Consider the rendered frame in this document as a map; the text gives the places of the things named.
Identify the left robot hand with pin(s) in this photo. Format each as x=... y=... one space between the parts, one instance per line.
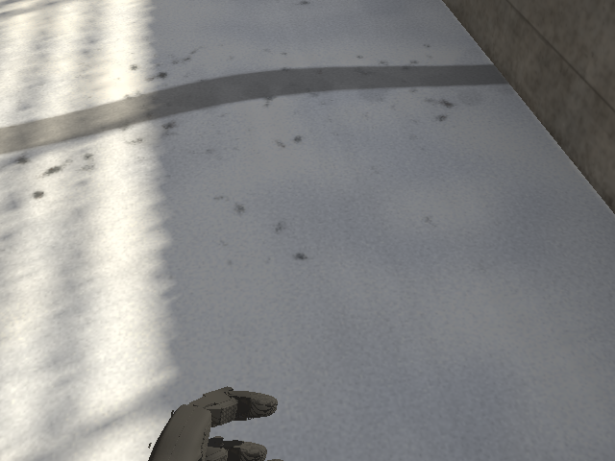
x=186 y=435

